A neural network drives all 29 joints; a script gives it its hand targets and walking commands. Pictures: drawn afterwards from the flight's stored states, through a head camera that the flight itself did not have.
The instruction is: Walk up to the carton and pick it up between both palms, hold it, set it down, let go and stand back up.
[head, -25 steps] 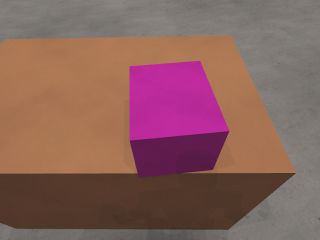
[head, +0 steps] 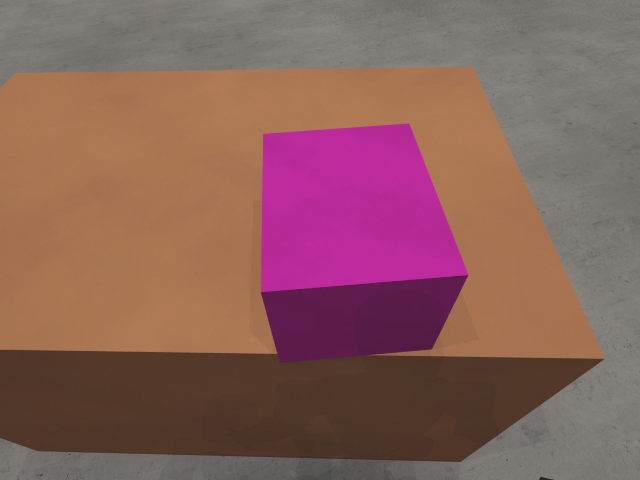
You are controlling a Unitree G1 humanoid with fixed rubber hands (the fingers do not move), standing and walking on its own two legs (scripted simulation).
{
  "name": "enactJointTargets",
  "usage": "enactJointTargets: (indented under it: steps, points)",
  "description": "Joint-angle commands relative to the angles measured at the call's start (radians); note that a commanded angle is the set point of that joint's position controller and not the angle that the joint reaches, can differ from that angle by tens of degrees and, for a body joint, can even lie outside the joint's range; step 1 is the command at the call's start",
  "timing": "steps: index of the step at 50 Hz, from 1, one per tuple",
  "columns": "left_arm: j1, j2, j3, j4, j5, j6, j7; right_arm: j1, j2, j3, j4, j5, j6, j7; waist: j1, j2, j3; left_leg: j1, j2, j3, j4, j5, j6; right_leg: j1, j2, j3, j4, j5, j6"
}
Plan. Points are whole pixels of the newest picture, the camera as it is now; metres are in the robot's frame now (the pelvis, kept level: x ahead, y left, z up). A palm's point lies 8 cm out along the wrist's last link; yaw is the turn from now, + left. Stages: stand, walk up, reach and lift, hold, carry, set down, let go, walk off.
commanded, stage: stand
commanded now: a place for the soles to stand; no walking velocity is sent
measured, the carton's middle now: (346, 239) +0.41 -0.01 +0.05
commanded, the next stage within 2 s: reach and lift in 0.72 s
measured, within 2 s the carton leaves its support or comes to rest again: neither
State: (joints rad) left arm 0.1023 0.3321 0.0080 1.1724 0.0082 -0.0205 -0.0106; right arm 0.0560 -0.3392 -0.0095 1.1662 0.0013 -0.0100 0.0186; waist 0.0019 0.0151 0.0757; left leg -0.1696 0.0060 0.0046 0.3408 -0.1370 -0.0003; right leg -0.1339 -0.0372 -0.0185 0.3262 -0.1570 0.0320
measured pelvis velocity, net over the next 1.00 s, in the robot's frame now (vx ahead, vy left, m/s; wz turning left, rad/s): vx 0.01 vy -0.01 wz -0.01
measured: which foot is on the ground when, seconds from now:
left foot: down 0.00-1.00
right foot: down 0.00-1.00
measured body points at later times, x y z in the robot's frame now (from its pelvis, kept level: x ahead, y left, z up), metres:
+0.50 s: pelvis +0.02 +0.00 +0.00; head +0.03 -0.01 +0.45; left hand +0.09 +0.29 -0.13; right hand +0.10 -0.30 -0.14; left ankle +0.03 +0.12 -0.75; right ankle +0.01 -0.14 -0.75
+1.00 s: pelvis +0.01 -0.01 -0.02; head +0.08 +0.00 +0.42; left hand +0.21 +0.24 -0.12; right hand +0.19 -0.29 -0.13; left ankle +0.03 +0.12 -0.75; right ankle +0.01 -0.14 -0.75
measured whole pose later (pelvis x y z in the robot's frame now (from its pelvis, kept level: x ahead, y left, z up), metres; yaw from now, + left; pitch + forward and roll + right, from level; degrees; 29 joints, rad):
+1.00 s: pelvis +0.01 -0.01 -0.02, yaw -1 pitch -2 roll -2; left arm 0.03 0.28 0.04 0.40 0.07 0.53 0.02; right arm -0.05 -0.28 -0.08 0.90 -0.02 -0.02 0.11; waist -0.01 -0.02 0.20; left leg -0.30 0.07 0.01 0.65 -0.32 -0.03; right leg -0.25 0.01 -0.03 0.59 -0.31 0.01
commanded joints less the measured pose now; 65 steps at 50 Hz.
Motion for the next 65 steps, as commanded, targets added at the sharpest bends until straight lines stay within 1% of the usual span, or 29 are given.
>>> enactJointTargets:
  steps: [1,5,7,20,21,23,36,37,38,39,40,41,42,43,44,46,47,48,49,50,52,54,56,60,63,65]
  points:
    - [-0.028,0.225,0.042,-0.053,-0.002,-0.017,0.017,-0.048,-0.216,-0.038,-0.064,0.002,-0.020,-0.015,-0.004,-0.012,-0.134,0.063,0.127,-0.109,-0.062,0.072,0.020,0.007,-0.102,0.085,-0.068,0.069,-0.035]
    - [-0.035,0.223,0.043,-0.057,-0.002,-0.015,0.018,-0.045,-0.216,-0.039,-0.064,0.001,-0.018,-0.017,-0.005,-0.011,-0.134,0.063,0.126,-0.106,-0.060,0.090,0.020,0.017,-0.103,0.081,-0.067,0.082,-0.035]
    - [-0.042,0.224,0.044,-0.060,-0.001,-0.014,0.018,-0.045,-0.215,-0.039,-0.065,0.001,-0.018,-0.017,-0.005,-0.019,-0.132,0.062,0.127,-0.108,-0.062,0.089,0.020,0.020,-0.102,0.079,-0.066,0.078,-0.035]
    - [-0.051,0.223,0.046,-0.072,0.000,-0.010,0.019,-0.042,-0.215,-0.039,-0.073,-0.001,-0.017,-0.019,-0.004,-0.008,-0.132,0.063,0.124,-0.103,-0.056,0.112,0.021,0.037,-0.100,0.071,-0.063,0.090,-0.038]
    - [-0.054,0.225,0.046,-0.072,0.000,-0.010,0.019,-0.041,-0.214,-0.038,-0.073,0.000,-0.017,-0.018,-0.005,-0.018,-0.129,0.060,0.123,-0.105,-0.055,0.113,0.022,0.038,-0.100,0.071,-0.065,0.091,-0.037]
    - [-0.053,0.223,0.047,-0.073,0.000,-0.010,0.019,-0.039,-0.216,-0.038,-0.075,-0.001,-0.017,-0.019,-0.005,-0.010,-0.132,0.062,0.124,-0.104,-0.056,0.114,0.022,0.041,-0.101,0.070,-0.064,0.093,-0.037]
    - [-0.049,0.224,0.048,-0.079,0.000,-0.008,0.019,-0.029,-0.216,-0.037,-0.083,0.000,-0.016,-0.021,-0.005,-0.009,-0.128,0.063,0.121,-0.103,-0.048,0.133,0.024,0.051,-0.100,0.062,-0.062,0.109,-0.037]
    - [-0.400,0.181,0.078,-0.430,-0.016,0.199,0.048,-0.380,-0.057,-0.169,-0.233,-0.109,-0.114,0.012,0.006,-0.048,-0.101,-0.120,0.004,0.110,0.094,-0.205,-0.068,-0.143,0.049,-0.092,0.109,-0.276,-0.050]
    - [-0.407,0.179,0.066,-0.593,-0.032,0.308,0.071,-0.330,-0.091,-0.195,-0.230,-0.142,-0.094,0.037,-0.010,-0.045,-0.056,-0.093,0.023,0.091,0.100,-0.282,-0.057,-0.158,0.048,-0.071,0.118,-0.349,-0.068]
    - [-0.387,0.169,0.053,-0.634,-0.038,0.373,0.077,-0.301,-0.108,-0.199,-0.253,-0.149,-0.071,0.054,-0.023,-0.061,-0.018,-0.117,0.029,0.103,0.115,-0.327,-0.045,-0.169,0.041,-0.070,0.133,-0.368,-0.072]
    - [-0.335,0.139,0.041,-0.633,-0.021,0.420,0.074,-0.263,-0.126,-0.181,-0.276,-0.140,-0.055,0.062,-0.025,-0.085,-0.028,-0.110,0.032,0.102,0.137,-0.283,-0.036,-0.188,0.039,-0.081,0.139,-0.309,-0.076]
    - [-0.282,0.129,0.042,-0.664,0.004,0.464,0.067,-0.248,-0.156,-0.179,-0.299,-0.119,-0.044,0.066,-0.035,-0.085,-0.081,-0.082,0.042,0.085,0.163,-0.237,-0.033,-0.197,0.046,-0.092,0.159,-0.241,-0.078]
    - [-0.250,0.130,0.043,-0.716,0.021,0.501,0.059,-0.202,-0.170,-0.172,-0.312,-0.099,-0.029,0.070,-0.037,-0.061,-0.145,-0.043,0.046,0.083,0.180,-0.186,-0.033,-0.186,0.048,-0.090,0.171,-0.179,-0.074]
    - [-0.212,0.133,0.042,-0.781,0.034,0.534,0.052,-0.166,-0.199,-0.177,-0.334,-0.083,-0.015,0.078,-0.036,-0.010,-0.218,0.011,0.052,0.080,0.200,-0.109,-0.043,-0.166,0.053,-0.094,0.189,-0.116,-0.075]
    - [-0.162,0.127,0.045,-0.820,0.045,0.556,0.047,-0.129,-0.215,-0.175,-0.335,-0.064,-0.010,0.079,-0.036,0.023,-0.279,0.064,0.057,0.073,0.225,0.019,-0.056,-0.148,0.061,-0.102,0.200,-0.033,-0.077]
    - [-0.044,0.120,0.090,-0.888,0.075,0.570,0.042,-0.050,-0.243,-0.162,-0.337,-0.025,-0.011,0.078,-0.032,0.081,-0.378,0.195,0.047,0.051,0.262,0.323,-0.088,-0.114,0.079,-0.108,0.194,0.159,-0.069]
    - [0.001,0.115,0.112,-0.912,0.090,0.567,0.039,-0.022,-0.251,-0.150,-0.340,-0.009,-0.019,0.076,-0.024,0.094,-0.404,0.248,0.038,0.038,0.270,0.434,-0.100,-0.092,0.086,-0.105,0.183,0.242,-0.062]
    - [0.032,0.115,0.127,-0.936,0.101,0.561,0.040,-0.009,-0.262,-0.137,-0.354,0.005,-0.031,0.074,-0.009,0.095,-0.409,0.279,0.031,0.033,0.268,0.509,-0.105,-0.074,0.088,-0.103,0.170,0.302,-0.053]
    - [0.057,0.116,0.137,-0.957,0.110,0.557,0.040,0.001,-0.266,-0.126,-0.374,0.016,-0.041,0.070,0.000,0.083,-0.405,0.303,0.020,0.033,0.258,0.542,-0.105,-0.053,0.090,-0.100,0.153,0.351,-0.044]
    - [0.072,0.119,0.148,-0.972,0.118,0.552,0.039,0.002,-0.266,-0.110,-0.403,0.026,-0.047,0.066,0.012,0.066,-0.391,0.303,0.009,0.037,0.243,0.538,-0.101,-0.032,0.090,-0.095,0.141,0.385,-0.034]
    - [0.081,0.117,0.166,-0.988,0.128,0.544,0.035,-0.014,-0.248,-0.084,-0.465,0.040,-0.054,0.060,0.032,0.018,-0.338,0.264,-0.016,0.048,0.200,0.457,-0.083,0.015,0.086,-0.079,0.122,0.440,-0.014]
    - [0.074,0.115,0.181,-1.005,0.126,0.536,0.033,-0.029,-0.218,-0.065,-0.527,0.041,-0.057,0.052,0.041,-0.019,-0.278,0.212,-0.032,0.060,0.156,0.340,-0.062,0.049,0.076,-0.058,0.105,0.445,-0.001]
    - [0.071,0.106,0.186,-1.029,0.111,0.530,0.033,-0.025,-0.182,-0.048,-0.595,0.044,-0.051,0.045,0.045,-0.046,-0.222,0.178,-0.035,0.066,0.117,0.261,-0.046,0.057,0.067,-0.037,0.081,0.424,0.008]
    - [0.047,0.088,0.168,-1.091,0.068,0.525,0.033,0.018,-0.119,-0.041,-0.698,0.052,-0.008,0.040,0.040,-0.040,-0.127,0.151,-0.032,0.083,0.037,0.149,-0.032,0.039,0.058,-0.013,0.027,0.328,0.012]
    - [0.040,0.094,0.151,-1.142,0.041,0.518,0.030,0.064,-0.085,-0.045,-0.769,0.050,0.035,0.035,0.029,-0.026,-0.092,0.145,-0.033,0.093,0.001,0.100,-0.029,0.024,0.054,-0.002,0.000,0.287,0.013]
    - [0.046,0.101,0.140,-1.180,0.023,0.512,0.027,0.090,-0.070,-0.052,-0.821,0.049,0.059,0.029,0.020,-0.014,-0.090,0.155,-0.035,0.097,-0.013,0.090,-0.030,0.023,0.053,0.004,-0.016,0.278,0.014]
